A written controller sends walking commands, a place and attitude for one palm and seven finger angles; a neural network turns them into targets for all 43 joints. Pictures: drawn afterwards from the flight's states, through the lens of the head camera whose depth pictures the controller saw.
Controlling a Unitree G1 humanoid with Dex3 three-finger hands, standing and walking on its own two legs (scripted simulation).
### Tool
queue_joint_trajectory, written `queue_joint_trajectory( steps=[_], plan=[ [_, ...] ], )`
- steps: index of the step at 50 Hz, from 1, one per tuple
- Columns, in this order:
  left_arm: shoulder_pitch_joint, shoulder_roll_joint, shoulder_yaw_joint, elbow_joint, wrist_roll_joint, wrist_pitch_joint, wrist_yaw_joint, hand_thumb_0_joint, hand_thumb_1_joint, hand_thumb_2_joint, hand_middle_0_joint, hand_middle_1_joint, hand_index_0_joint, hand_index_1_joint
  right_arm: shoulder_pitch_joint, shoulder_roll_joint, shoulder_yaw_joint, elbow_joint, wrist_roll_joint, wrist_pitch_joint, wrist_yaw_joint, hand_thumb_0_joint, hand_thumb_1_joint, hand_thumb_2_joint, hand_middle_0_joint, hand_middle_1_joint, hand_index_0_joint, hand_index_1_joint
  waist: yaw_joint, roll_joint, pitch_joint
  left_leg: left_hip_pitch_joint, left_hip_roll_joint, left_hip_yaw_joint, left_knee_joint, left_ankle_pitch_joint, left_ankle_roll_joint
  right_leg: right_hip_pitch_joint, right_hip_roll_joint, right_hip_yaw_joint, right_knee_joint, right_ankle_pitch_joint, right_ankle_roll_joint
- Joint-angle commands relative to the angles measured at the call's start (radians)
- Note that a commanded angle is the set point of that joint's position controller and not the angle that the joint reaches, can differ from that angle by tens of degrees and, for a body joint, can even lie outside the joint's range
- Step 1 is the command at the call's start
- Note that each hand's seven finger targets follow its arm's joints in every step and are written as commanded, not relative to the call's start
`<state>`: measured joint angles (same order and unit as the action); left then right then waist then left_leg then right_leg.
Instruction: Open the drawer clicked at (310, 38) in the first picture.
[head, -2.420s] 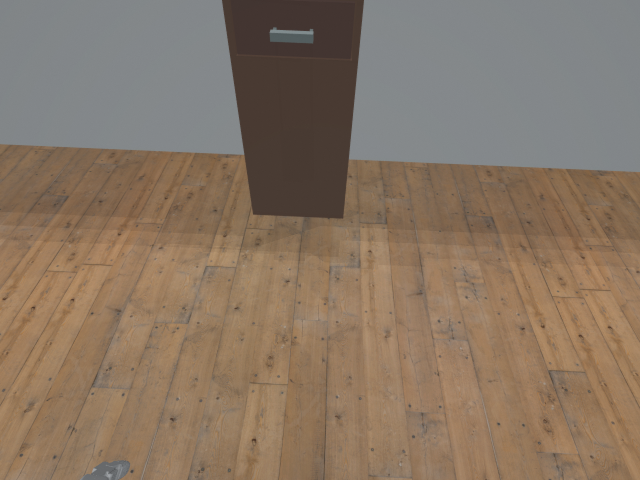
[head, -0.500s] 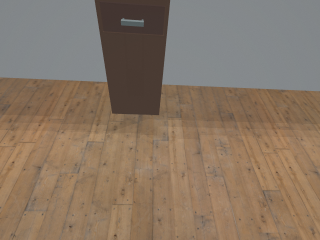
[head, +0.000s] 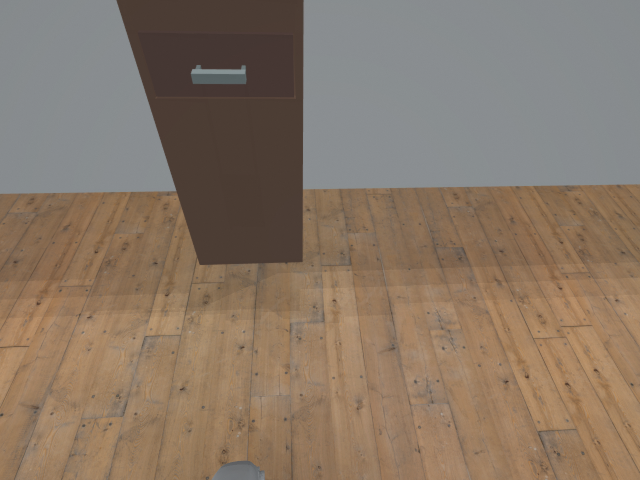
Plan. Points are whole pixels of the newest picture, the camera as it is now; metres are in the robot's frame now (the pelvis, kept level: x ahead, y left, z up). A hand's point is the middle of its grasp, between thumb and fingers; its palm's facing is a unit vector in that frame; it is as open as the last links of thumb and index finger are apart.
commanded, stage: walk to a spot facing it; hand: left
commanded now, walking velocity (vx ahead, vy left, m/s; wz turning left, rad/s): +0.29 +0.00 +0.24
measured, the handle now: (220, 72) +1.00 +0.26 +0.03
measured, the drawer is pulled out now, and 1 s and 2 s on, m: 0.00 0.00 0.00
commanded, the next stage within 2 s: take the last steps up to it in 0.06 s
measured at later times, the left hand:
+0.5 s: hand (154, 466) +0.18 +0.24 -0.17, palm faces +0.10 -0.98 -0.14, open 7.4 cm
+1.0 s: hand (222, 335) +0.38 +0.18 -0.15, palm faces +0.12 -0.96 -0.23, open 7.1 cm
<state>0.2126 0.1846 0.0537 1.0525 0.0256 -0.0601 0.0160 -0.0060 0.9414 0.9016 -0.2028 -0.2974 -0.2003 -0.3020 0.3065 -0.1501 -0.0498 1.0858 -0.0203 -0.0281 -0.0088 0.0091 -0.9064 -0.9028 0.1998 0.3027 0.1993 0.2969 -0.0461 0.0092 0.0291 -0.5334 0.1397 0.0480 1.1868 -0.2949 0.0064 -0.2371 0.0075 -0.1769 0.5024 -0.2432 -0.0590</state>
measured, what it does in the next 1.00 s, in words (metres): walks ahead: left foot, then right foot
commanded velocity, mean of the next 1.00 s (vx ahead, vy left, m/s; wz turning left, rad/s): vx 0.27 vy -0.01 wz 0.04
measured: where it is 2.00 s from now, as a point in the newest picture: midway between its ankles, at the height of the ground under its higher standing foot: (316, 421)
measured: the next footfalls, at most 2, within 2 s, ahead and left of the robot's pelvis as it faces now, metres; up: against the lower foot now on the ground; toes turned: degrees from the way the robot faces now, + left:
left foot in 0.22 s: +0.23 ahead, +0.15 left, +0.00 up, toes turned +13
right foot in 0.80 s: +0.39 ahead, -0.10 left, +0.00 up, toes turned -7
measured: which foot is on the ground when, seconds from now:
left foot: up 0.00-0.20, down 0.22-0.80, up 0.82-1.00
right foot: down 0.00-0.24, up 0.26-0.78, down 0.80-1.00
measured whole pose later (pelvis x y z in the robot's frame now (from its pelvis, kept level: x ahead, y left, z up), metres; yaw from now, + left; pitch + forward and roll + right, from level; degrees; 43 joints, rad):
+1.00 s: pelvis +0.35 -0.01 +0.01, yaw +4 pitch +0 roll +0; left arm 0.26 0.15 0.06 1.05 0.02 -0.08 0.02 -0.02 0.95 0.90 -0.20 -0.30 -0.20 -0.30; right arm 0.32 -0.16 -0.06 1.12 -0.02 -0.01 0.00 0.01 -0.91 -0.90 0.20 0.30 0.20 0.30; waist -0.02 0.03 0.01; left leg -0.48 0.11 0.08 1.10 -0.30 -0.01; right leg -0.18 -0.03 -0.19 0.42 -0.24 -0.05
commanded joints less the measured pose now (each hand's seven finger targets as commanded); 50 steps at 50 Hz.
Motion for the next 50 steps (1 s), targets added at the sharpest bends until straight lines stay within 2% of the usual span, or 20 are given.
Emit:
queue_joint_trajectory(
  steps=[1, 7, 8, 10, 11, 12, 13, 15, 19, 27, 34, 36, 38, 39, 40, 41, 43, 45, 47, 50],
  plan=[
    [0.067, 0.087, 0.006, -0.026, 0.0, -0.021, -0.003, 0.0, 0.9, 0.9, -0.2, -0.3, -0.2, -0.3, 0.09, -0.01, -0.005, -0.036, -0.003, 0.011, 0.02, 0.0, -0.9, -0.9, 0.2, 0.3, 0.2, 0.3, -0.005, -0.123, 0.088, 0.042, 0.036, 0.004, -0.2, 0.101, -0.026, -0.151, -0.267, 0.145, -0.347, -0.032, -0.087],
    [0.159, 0.126, 0.012, -0.002, 0.004, -0.018, -0.003, 0.0, 0.9, 0.9, -0.2, -0.3, -0.2, -0.3, -0.077, -0.028, -0.007, -0.103, 0.0, -0.018, 0.039, 0.0, -0.9, -0.9, 0.2, 0.3, 0.2, 0.3, 0.052, -0.094, 0.092, 0.097, -0.02, 0.071, -0.49, 0.091, -0.005, 0.017, -0.29, 0.137, -0.257, 0.108, -0.077],
    [0.17, 0.124, 0.012, 0.002, 0.003, -0.015, -0.001, 0.0, 0.9, 0.9, -0.2, -0.3, -0.2, -0.3, -0.075, -0.037, -0.007, -0.104, -0.001, -0.021, 0.036, 0.0, -0.9, -0.9, 0.2, 0.3, 0.2, 0.3, 0.048, -0.073, 0.094, 0.143, -0.034, 0.085, -0.533, 0.092, -0.002, 0.023, -0.286, 0.131, -0.218, 0.165, -0.07],
    [0.192, 0.106, 0.007, 0.008, -0.004, -0.007, 0.0, 0.0, 0.9, 0.9, -0.2, -0.3, -0.2, -0.3, 0.096, -0.097, -0.019, -0.051, -0.009, -0.033, 0.024, 0.0, -0.9, -0.9, 0.2, 0.3, 0.2, 0.3, -0.02, 0.051, -0.008, 0.417, -0.053, 0.07, -0.671, 0.188, 0.017, -0.01, -0.205, 0.042, 0.08, 0.277, -0.02],
    [0.228, 0.061, 0.003, -0.007, -0.014, -0.005, -0.005, 0.0, 0.9, 0.9, -0.2, -0.3, -0.2, -0.3, 0.21, -0.204, -0.042, -0.031, -0.021, -0.041, 0.012, 0.0, -0.9, -0.9, 0.2, 0.3, 0.2, 0.3, -0.05, 0.259, -0.111, 0.615, 0.152, -0.21, -0.753, 0.292, 0.104, -0.177, -0.094, -0.022, 0.353, 0.042, 0.039],
    [0.2, 0.044, -0.006, -0.037, -0.017, -0.009, -0.008, 0.0, 0.9, 0.9, -0.2, -0.3, -0.2, -0.3, 0.279, -0.269, -0.05, -0.016, -0.008, -0.034, 0.003, 0.0, -0.9, -0.9, 0.2, 0.3, 0.2, 0.3, -0.058, 0.373, -0.162, 0.687, 0.321, -0.436, -0.858, 0.431, 0.206, -0.317, -0.013, 0.014, 0.629, -0.383, 0.062],
    [0.152, 0.078, 0.0, -0.044, -0.008, -0.002, -0.002, 0.0, 0.9, 0.9, -0.2, -0.3, -0.2, -0.3, 0.236, -0.242, -0.041, -0.015, -0.004, -0.027, -0.005, 0.0, -0.9, -0.9, 0.2, 0.3, 0.2, 0.3, -0.056, 0.25, -0.133, 0.63, 0.316, -0.404, -0.885, 0.313, 0.225, -0.348, -0.055, 0.103, 0.738, -0.363, 0.045],
    [0.088, 0.062, 0.007, -0.038, -0.003, 0.001, -0.013, 0.0, 0.9, 0.9, -0.2, -0.3, -0.2, -0.3, 0.125, -0.171, -0.024, -0.041, -0.002, -0.037, -0.014, 0.0, -0.9, -0.9, 0.2, 0.3, 0.2, 0.3, -0.021, 0.131, -0.017, 0.473, 0.262, -0.319, -0.917, 0.272, 0.189, -0.403, -0.118, 0.143, 0.789, -0.211, 0.053],
    [0.181, 0.005, 0.005, 0.014, 0.008, 0.033, -0.022, 0.0, 0.9, 0.9, -0.2, -0.3, -0.2, -0.3, 0.05, -0.094, -0.014, -0.046, 0.004, -0.057, -0.018, 0.0, -0.9, -0.9, 0.2, 0.3, 0.2, 0.3, 0.053, 0.096, -0.018, 0.353, 0.141, -0.091, -0.975, 0.252, 0.115, -0.288, -0.139, 0.135, 0.677, -0.026, 0.083],
    [0.042, 0.008, 0.008, -0.036, 0.006, 0.054, -0.027, 0.0, 0.9, 0.9, -0.2, -0.3, -0.2, -0.3, 0.128, -0.11, -0.018, -0.003, 0.003, -0.05, -0.019, 0.0, -0.9, -0.9, 0.2, 0.3, 0.2, 0.3, 0.028, 0.079, 0.068, 0.417, 0.153, -0.093, -1.049, 0.123, 0.16, -0.362, -0.16, 0.118, 0.415, 0.038, 0.108],
    [-0.08, 0.005, 0.008, -0.077, 0.0, 0.04, -0.028, 0.0, 0.9, 0.9, -0.2, -0.3, -0.2, -0.3, 0.184, -0.109, -0.027, 0.036, -0.01, -0.036, -0.015, 0.0, -0.9, -0.9, 0.2, 0.3, 0.2, 0.3, -0.002, 0.102, 0.114, 0.414, 0.175, -0.085, -1.009, 0.094, 0.161, -0.268, -0.127, 0.077, 0.176, -0.023, 0.088],
    [-0.061, 0.006, 0.011, -0.074, 0.001, 0.032, -0.029, 0.0, 0.9, 0.9, -0.2, -0.3, -0.2, -0.3, 0.178, -0.112, -0.026, 0.038, -0.012, -0.033, -0.016, 0.0, -0.9, -0.9, 0.2, 0.3, 0.2, 0.3, 0.011, 0.089, 0.097, 0.391, 0.168, -0.074, -0.956, 0.102, 0.145, -0.175, -0.103, 0.061, 0.103, -0.017, 0.077],
    [0.071, 0.03, 0.02, -0.027, 0.004, 0.018, -0.026, 0.0, 0.9, 0.9, -0.2, -0.3, -0.2, -0.3, 0.162, -0.102, -0.021, 0.041, -0.009, -0.03, -0.015, 0.0, -0.9, -0.9, 0.2, 0.3, 0.2, 0.3, 0.07, 0.019, 0.025, 0.349, 0.101, -0.011, -0.775, 0.141, 0.096, 0.049, -0.06, 0.03, -0.034, 0.044, 0.061],
    [0.202, 0.092, 0.033, 0.011, 0.007, 0.005, -0.019, 0.0, 0.9, 0.9, -0.2, -0.3, -0.2, -0.3, 0.156, -0.081, -0.02, 0.033, 0.001, -0.033, -0.006, 0.0, -0.9, -0.9, 0.2, 0.3, 0.2, 0.3, 0.128, -0.106, -0.062, 0.237, 0.039, 0.063, -0.564, 0.114, 0.059, 0.25, -0.153, 0.15, -0.087, -0.002, 0.024],
    [0.325, 0.203, 0.055, 0.041, 0.01, -0.004, -0.008, 0.0, 0.9, 0.9, -0.2, -0.3, -0.2, -0.3, 0.155, -0.017, -0.003, -0.002, 0.008, -0.036, 0.003, 0.0, -0.9, -0.9, 0.2, 0.3, 0.2, 0.3, 0.155, -0.363, -0.126, -0.01, -0.091, 0.146, -0.271, -0.191, 0.012, 0.436, -0.402, 0.486, -0.191, 0.009, -0.066],
    [0.366, 0.223, 0.052, 0.045, -0.008, -0.001, -0.002, 0.0, 0.9, 0.9, -0.2, -0.3, -0.2, -0.3, 0.09, -0.054, -0.004, -0.03, 0.005, -0.028, 0.003, 0.0, -0.9, -0.9, 0.2, 0.3, 0.2, 0.3, 0.167, -0.286, -0.115, -0.09, -0.093, 0.044, -0.084, -0.302, 0.014, 0.397, -0.463, 0.589, -0.266, 0.012, -0.117],
    [0.215, 0.138, 0.039, 0.018, -0.009, -0.004, 0.002, 0.0, 0.9, 0.9, -0.2, -0.3, -0.2, -0.3, 0.048, -0.039, -0.019, -0.021, 0.001, -0.023, 0.007, 0.0, -0.9, -0.9, 0.2, 0.3, 0.2, 0.3, 0.118, -0.201, -0.001, -0.104, -0.02, -0.019, 0.026, -0.133, 0.019, 0.191, -0.409, 0.491, -0.311, -0.127, -0.098],
    [0.145, 0.06, 0.013, -0.001, -0.008, -0.011, 0.006, 0.0, 0.9, 0.9, -0.2, -0.3, -0.2, -0.3, 0.056, -0.018, -0.015, -0.006, -0.004, -0.012, 0.01, 0.0, -0.9, -0.9, 0.2, 0.3, 0.2, 0.3, 0.064, -0.092, 0.058, -0.054, 0.009, -0.026, -0.008, -0.01, 0.003, 0.076, -0.344, 0.316, -0.32, 0.029, -0.063],
    [0.174, 0.022, 0.005, 0.005, -0.003, -0.024, 0.006, 0.0, 0.9, 0.9, -0.2, -0.3, -0.2, -0.3, 0.077, 0.006, -0.013, 0.002, -0.008, 0.001, 0.01, 0.0, -0.9, -0.9, 0.2, 0.3, 0.2, 0.3, 0.044, -0.078, 0.055, -0.036, 0.001, -0.007, -0.049, 0.028, -0.015, 0.066, -0.311, 0.219, -0.301, 0.247, -0.057],
    [0.177, 0.038, 0.0, 0.009, -0.001, -0.03, 0.01, 0.0, 0.9, 0.9, -0.2, -0.3, -0.2, -0.3, 0.046, 0.001, -0.013, -0.019, -0.005, 0.013, 0.016, 0.0, -0.9, -0.9, 0.2, 0.3, 0.2, 0.3, 0.031, -0.086, 0.048, -0.032, 0.001, 0.009, -0.154, 0.04, -0.029, 0.068, -0.305, 0.168, -0.304, 0.339, -0.084]
  ],
)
